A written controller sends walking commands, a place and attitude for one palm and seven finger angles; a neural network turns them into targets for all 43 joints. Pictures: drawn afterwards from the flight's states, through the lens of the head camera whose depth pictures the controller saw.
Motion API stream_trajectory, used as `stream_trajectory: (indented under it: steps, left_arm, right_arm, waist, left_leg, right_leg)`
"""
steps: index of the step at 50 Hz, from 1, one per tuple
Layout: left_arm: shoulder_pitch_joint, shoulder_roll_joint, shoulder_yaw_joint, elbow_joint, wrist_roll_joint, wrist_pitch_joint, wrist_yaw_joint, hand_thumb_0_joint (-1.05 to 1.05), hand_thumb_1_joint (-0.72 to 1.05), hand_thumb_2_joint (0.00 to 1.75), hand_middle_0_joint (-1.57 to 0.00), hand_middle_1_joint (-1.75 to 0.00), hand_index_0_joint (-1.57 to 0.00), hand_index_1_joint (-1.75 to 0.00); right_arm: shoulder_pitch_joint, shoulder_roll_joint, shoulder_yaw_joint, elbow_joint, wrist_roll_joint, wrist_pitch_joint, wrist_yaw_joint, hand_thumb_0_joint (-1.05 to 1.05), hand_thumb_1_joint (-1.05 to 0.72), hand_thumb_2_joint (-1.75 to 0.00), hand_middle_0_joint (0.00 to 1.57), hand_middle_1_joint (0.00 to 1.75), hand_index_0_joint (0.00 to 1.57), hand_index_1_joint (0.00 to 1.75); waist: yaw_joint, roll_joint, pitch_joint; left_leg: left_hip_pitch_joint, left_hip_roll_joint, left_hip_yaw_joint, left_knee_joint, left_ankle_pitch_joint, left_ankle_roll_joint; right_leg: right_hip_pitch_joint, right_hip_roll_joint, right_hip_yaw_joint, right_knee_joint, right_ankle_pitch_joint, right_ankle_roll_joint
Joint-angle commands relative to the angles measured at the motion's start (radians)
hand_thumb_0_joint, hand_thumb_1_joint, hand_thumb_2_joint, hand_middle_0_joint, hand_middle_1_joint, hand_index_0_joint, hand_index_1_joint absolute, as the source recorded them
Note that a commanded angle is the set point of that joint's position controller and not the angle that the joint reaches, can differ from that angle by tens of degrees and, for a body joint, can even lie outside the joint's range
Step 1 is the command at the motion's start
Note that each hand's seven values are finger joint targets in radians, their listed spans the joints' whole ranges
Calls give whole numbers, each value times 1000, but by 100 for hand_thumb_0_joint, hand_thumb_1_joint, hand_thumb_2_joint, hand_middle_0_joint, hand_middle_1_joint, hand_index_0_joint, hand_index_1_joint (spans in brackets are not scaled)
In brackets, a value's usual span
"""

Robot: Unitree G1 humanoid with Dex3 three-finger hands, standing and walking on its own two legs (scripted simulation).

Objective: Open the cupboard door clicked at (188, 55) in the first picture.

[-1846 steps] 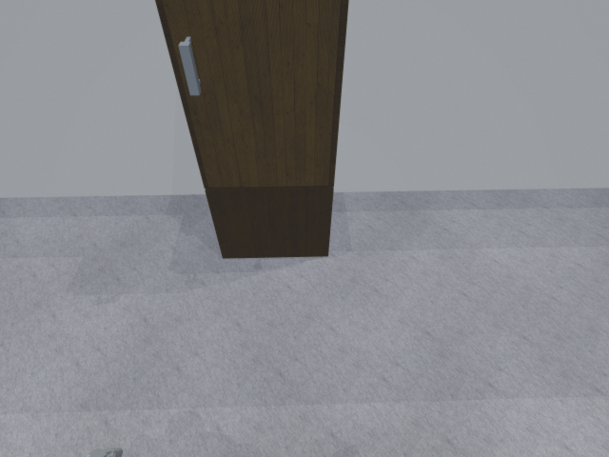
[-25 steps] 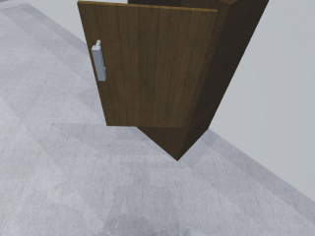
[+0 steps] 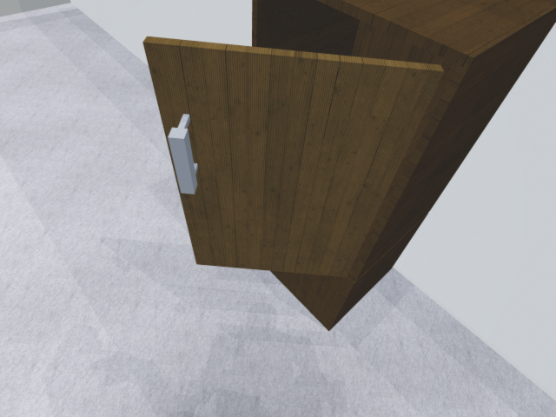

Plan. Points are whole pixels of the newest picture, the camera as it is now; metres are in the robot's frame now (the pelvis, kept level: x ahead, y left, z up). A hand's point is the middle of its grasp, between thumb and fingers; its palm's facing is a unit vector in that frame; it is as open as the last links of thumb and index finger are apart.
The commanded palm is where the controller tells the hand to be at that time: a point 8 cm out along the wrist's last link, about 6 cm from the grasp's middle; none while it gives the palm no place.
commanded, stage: come to a stop and stand still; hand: left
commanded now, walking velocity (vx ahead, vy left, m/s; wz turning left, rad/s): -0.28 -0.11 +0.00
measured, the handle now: (187, 154) +0.49 +0.20 +0.08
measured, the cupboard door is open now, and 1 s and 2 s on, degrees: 44 44 44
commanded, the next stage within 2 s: look again from close up in 1.00 s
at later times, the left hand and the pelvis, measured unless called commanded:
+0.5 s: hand out of the picture +0.02 +0.14 -0.16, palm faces +0.05 -0.97 -0.23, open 7.4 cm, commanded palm none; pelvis -0.01 -0.04 +0.01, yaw +0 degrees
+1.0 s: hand out of the picture -0.04 +0.18 -0.17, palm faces +0.02 -0.98 -0.17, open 7.4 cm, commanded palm none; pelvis -0.03 +0.01 +0.02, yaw -1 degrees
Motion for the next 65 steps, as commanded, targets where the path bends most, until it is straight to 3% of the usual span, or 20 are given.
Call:
stream_trajectory:
  steps: [1,5,12,13,14,15,16,18,20,25,29,31,33,43,51,55,57,59,62,65]
  left_arm:
    - [41,71,18,-76,0,8,16,0,90,90,-20,-30,-20,-30]
    - [40,76,29,-100,0,6,10,0,90,90,-20,-30,-20,-30]
    - [151,74,29,-97,8,0,0,0,90,90,-20,-30,-20,-30]
    - [167,100,28,-93,15,-9,2,0,90,90,-20,-30,-20,-30]
    - [141,177,35,-100,26,-22,9,0,90,90,-20,-30,-20,-30]
    - [127,209,33,-108,21,-24,8,0,90,90,-20,-30,-20,-30]
    - [120,198,25,-117,19,-18,6,0,90,90,-20,-30,-20,-30]
    - [49,173,24,-118,18,-23,9,0,90,90,-20,-30,-20,-30]
    - [37,167,27,-127,18,-24,12,0,90,90,-20,-30,-20,-30]
    - [109,193,37,-94,19,-24,11,0,90,90,-20,-30,-20,-30]
    - [57,181,33,-75,8,-17,7,0,90,90,-20,-30,-20,-30]
    - [43,118,19,-81,-3,-6,2,0,90,90,-20,-30,-20,-30]
    - [20,62,1,-64,4,7,5,0,90,90,-20,-30,-20,-30]
    - [95,60,-30,61,1,-13,4,0,90,90,-20,-30,-20,-30]
    - [125,43,-35,85,4,-15,7,0,90,90,-20,-30,-20,-30]
    - [135,66,-60,99,14,-38,47,0,90,90,-20,-30,-20,-30]
    - [146,81,-54,54,6,-38,27,0,90,90,-20,-30,-20,-30]
    - [153,61,-57,43,10,-41,14,0,90,90,-20,-30,-20,-30]
    - [147,47,-61,49,1,-52,9,0,90,90,-20,-30,-20,-30]
    - [130,50,-60,48,-1,-51,10,0,90,90,-20,-30,-20,-30]
  right_arm:
    - [113,-181,-31,-13,-17,15,-19,0,-90,-90,20,30,20,30]
    - [33,-205,-53,-57,-16,27,-21,0,-90,-90,20,30,20,30]
    - [-72,-209,-63,-86,-10,43,3,0,-90,-90,20,30,20,30]
    - [-56,-178,-58,-85,-3,44,10,0,-90,-90,20,30,20,30]
    - [-13,-100,-46,-96,4,45,16,0,-90,-90,20,30,20,30]
    - [-36,-80,-38,-114,8,58,17,0,-90,-90,20,30,20,30]
    - [-67,-75,-38,-115,4,76,17,0,-90,-90,20,30,20,30]
    - [-56,-110,-40,-96,-3,80,21,0,-90,-90,20,30,20,30]
    - [-29,-117,-36,-73,-3,67,27,0,-90,-90,20,30,20,30]
    - [-40,-90,-19,-76,4,49,29,0,-90,-90,20,30,20,30]
    - [78,-70,-11,-31,7,32,21,0,-90,-90,20,30,20,30]
    - [129,-120,-12,-8,-1,16,17,0,-90,-90,20,30,20,30]
    - [51,-158,-8,-21,-6,15,14,0,-90,-90,20,30,20,30]
    - [111,-109,13,57,4,-5,2,0,-90,-90,20,30,20,30]
    - [135,-90,18,84,4,-5,3,0,-90,-90,20,30,20,30]
    - [97,-140,36,16,17,-19,17,0,-90,-90,20,30,20,30]
    - [145,-106,37,-13,-1,-17,21,0,-90,-90,20,30,20,30]
    - [138,-103,38,-35,-3,-22,21,0,-90,-90,20,30,20,30]
    - [164,-93,41,-34,4,-26,16,0,-90,-90,20,30,20,30]
    - [171,-96,44,-13,5,-26,14,0,-90,-90,20,30,20,30]
  waist:
    - [-38,224,-28]
    - [-41,148,-124]
    - [19,185,-157]
    - [24,73,-152]
    - [3,-171,-109]
    - [18,-238,-90]
    - [25,-143,-71]
    - [3,-252,-29]
    - [1,-166,-44]
    - [46,-135,-87]
    - [-2,-141,-109]
    - [-12,53,-99]
    - [6,241,-25]
    - [3,33,-37]
    - [0,41,25]
    - [-7,95,69]
    - [-11,121,11]
    - [3,178,-21]
    - [-13,11,-35]
    - [-17,10,11]
  left_leg:
    - [199,317,-264,-230,1188,192]
    - [367,287,-183,-172,1095,173]
    - [163,205,-120,-127,616,87]
    - [119,130,-85,-55,409,38]
    - [-33,4,-20,75,56,-23]
    - [-71,-56,-62,201,-267,-39]
    - [-52,-53,-129,318,-272,-33]
    - [-135,-39,-162,439,-200,-34]
    - [-154,-36,-136,437,-142,-50]
    - [-100,-49,-89,161,-158,-59]
    - [108,-63,-57,-172,16,-48]
    - [221,62,-189,-288,197,0]
    - [-1,177,-310,-423,94,74]
    - [115,62,-175,-350,259,12]
    - [66,50,-177,-406,95,10]
    - [8,58,-131,-231,364,-11]
    - [-27,29,-186,-304,10,1]
    - [-27,41,-220,-329,0,30]
    - [51,27,-181,-270,160,38]
    - [67,26,-163,-267,225,33]
  right_leg:
    - [-165,31,108,351,-263,-1]
    - [-270,42,148,398,-184,9]
    - [64,32,60,-102,116,-1]
    - [114,3,78,-242,271,6]
    - [160,-172,275,-287,565,-47]
    - [82,-326,378,-312,693,-162]
    - [-10,-319,359,-325,571,-199]
    - [-15,-267,372,-334,449,-196]
    - [53,-238,309,-295,508,-192]
    - [167,-250,314,-283,516,-199]
    - [94,-195,262,-242,395,-138]
    - [-48,-75,159,-161,147,-46]
    - [41,-10,52,-91,6,14]
    - [123,-51,100,-248,222,4]
    - [114,-53,108,-270,206,2]
    - [63,-68,129,-223,243,-19]
    - [64,-38,107,-165,28,-48]
    - [75,-19,86,-137,72,-51]
    - [66,-38,118,-185,155,-53]
    - [50,-42,122,-189,185,-48]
